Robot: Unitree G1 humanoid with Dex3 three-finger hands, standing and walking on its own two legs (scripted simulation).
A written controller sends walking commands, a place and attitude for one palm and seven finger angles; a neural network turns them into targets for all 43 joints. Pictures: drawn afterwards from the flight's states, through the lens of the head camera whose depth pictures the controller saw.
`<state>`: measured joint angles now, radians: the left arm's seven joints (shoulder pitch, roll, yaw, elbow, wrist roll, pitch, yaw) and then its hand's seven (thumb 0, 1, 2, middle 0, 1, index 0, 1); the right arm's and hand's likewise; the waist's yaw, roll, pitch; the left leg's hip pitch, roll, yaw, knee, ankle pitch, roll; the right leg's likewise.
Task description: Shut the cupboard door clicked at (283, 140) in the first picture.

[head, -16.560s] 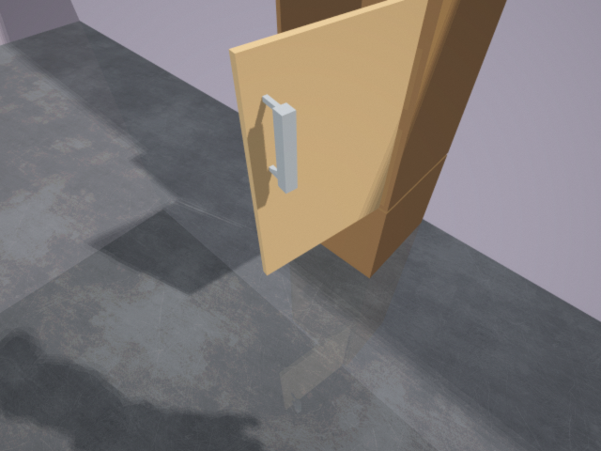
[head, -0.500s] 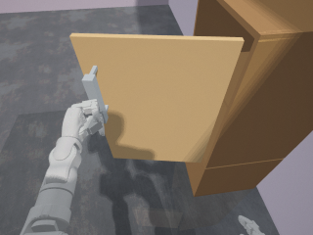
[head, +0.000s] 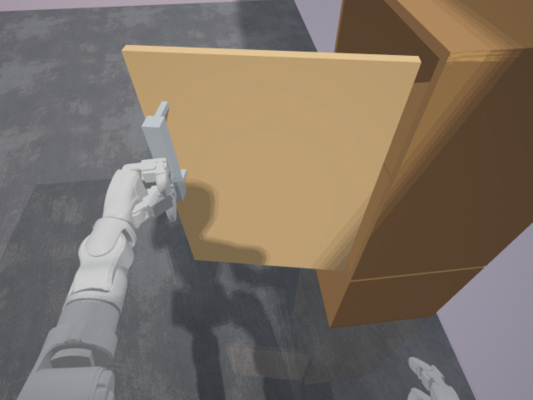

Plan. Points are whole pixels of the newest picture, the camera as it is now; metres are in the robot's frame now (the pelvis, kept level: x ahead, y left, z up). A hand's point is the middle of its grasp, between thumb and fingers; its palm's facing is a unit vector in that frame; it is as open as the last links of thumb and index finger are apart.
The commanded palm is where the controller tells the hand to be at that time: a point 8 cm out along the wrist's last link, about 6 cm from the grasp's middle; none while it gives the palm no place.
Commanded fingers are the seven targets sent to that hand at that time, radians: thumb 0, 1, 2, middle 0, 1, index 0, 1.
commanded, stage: push the door shut along its arc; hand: left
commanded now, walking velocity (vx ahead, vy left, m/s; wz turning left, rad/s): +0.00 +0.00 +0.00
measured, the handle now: (170, 153) +0.49 +0.18 +0.10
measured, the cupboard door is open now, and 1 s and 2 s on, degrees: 79 66 61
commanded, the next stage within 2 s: pull the fist back off the door in 1.50 s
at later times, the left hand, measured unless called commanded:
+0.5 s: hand (183, 169) +0.44 +0.15 +0.11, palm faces -0.22 -0.98 -0.03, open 3.1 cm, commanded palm +0.45 +0.18 +0.11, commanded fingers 0.00 0.90 0.90 -1.30 -1.50 -1.30 -1.50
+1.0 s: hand (223, 143) +0.50 +0.09 +0.11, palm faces -0.37 -0.93 +0.01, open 3.1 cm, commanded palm +0.51 +0.14 +0.11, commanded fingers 0.00 0.90 0.90 -1.30 -1.50 -1.30 -1.50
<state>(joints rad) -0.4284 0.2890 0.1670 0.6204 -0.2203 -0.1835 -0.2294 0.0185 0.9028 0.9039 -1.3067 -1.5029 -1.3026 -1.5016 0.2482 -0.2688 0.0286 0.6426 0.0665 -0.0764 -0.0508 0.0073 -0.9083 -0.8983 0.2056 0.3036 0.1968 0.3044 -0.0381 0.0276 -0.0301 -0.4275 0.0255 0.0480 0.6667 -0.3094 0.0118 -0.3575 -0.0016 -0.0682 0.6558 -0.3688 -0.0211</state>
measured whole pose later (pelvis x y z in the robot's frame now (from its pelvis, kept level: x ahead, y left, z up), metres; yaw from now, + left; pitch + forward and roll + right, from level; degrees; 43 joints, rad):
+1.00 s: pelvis -0.01 +0.02 -0.02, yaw -1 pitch +14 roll -2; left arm -1.09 0.41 0.20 1.24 -0.15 -0.25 -0.40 0.02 0.90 0.90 -1.31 -1.50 -1.30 -1.50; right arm 0.40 -0.29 0.02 0.72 0.01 -0.09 -0.04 0.00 -0.91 -0.90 0.21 0.30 0.20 0.30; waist -0.19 0.03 -0.05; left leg -0.73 0.03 0.05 0.82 -0.34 0.03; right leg -0.65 -0.01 -0.06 0.79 -0.39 -0.01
